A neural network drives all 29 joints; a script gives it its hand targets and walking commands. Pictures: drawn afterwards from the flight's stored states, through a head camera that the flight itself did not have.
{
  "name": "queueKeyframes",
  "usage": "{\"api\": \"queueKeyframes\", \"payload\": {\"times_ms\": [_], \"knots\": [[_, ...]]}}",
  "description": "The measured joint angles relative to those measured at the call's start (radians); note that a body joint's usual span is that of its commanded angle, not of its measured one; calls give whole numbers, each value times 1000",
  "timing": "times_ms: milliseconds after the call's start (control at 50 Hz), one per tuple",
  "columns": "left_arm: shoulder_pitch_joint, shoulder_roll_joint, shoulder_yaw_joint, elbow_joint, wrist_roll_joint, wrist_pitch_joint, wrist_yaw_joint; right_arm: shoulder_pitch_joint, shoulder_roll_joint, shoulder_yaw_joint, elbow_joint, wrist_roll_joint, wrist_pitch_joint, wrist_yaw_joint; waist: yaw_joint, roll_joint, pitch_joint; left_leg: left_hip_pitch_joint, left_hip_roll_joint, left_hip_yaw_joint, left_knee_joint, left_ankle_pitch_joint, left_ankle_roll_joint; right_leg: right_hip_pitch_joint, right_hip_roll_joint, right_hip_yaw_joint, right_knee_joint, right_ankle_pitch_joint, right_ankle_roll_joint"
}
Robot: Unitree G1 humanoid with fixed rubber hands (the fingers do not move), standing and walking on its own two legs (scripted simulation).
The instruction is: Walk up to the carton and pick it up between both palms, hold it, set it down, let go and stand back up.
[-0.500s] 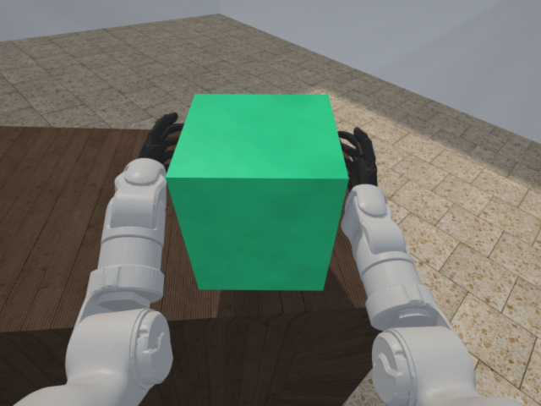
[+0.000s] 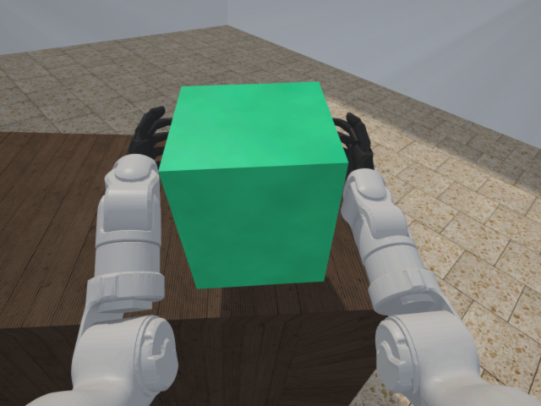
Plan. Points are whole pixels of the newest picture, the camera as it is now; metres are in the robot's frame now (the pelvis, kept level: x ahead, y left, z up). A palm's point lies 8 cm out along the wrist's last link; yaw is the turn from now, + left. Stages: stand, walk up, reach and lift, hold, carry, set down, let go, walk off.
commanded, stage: reach and lift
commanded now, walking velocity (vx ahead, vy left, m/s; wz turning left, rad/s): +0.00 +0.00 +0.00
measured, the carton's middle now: (255, 188) +0.41 -0.01 +0.15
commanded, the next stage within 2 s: hold in 1.10 s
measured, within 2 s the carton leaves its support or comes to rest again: neither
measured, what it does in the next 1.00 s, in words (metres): stands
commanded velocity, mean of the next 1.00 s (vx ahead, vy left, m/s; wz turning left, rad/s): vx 0.00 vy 0.00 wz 0.00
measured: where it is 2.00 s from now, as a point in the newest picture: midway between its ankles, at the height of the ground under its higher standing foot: outside the picture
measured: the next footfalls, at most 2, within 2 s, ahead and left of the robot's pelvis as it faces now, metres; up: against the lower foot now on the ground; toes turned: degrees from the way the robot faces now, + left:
none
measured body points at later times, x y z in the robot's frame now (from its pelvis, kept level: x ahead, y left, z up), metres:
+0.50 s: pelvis +0.00 +0.00 +0.00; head -0.05 +0.03 +0.45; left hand +0.40 +0.15 +0.23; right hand +0.39 -0.15 +0.24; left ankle +0.00 +0.13 -0.75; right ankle +0.04 -0.12 -0.75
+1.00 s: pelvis +0.00 +0.00 +0.00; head -0.07 +0.02 +0.44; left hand +0.40 +0.14 +0.26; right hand +0.39 -0.16 +0.26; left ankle +0.00 +0.13 -0.75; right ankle +0.04 -0.12 -0.75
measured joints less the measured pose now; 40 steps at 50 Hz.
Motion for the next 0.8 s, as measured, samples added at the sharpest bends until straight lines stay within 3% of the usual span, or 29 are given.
{"api": "queueKeyframes", "payload": {"times_ms": [240,440,580,800], "knots": [[30,-12,10,-100,2,74,-5,-7,-23,65,-54,57,70,-16,-7,10,-3,18,5,0,3,-6,-2,17,5,0,2,-5,-3],[-11,2,16,-79,0,105,-4,-48,-17,33,-33,45,102,-9,2,11,-19,0,-1,3,4,-2,0,-5,-1,2,15,-7,-1],[-22,14,3,-86,-12,119,-3,-51,-25,41,-66,66,130,-23,-29,11,-25,0,-2,-8,24,-15,1,11,-2,-9,8,-8,3],[-54,8,23,-53,5,139,-5,-90,-45,50,-23,86,157,-20,-18,21,-42,-1,1,8,26,-16,2,2,1,7,15,-7,2]]}}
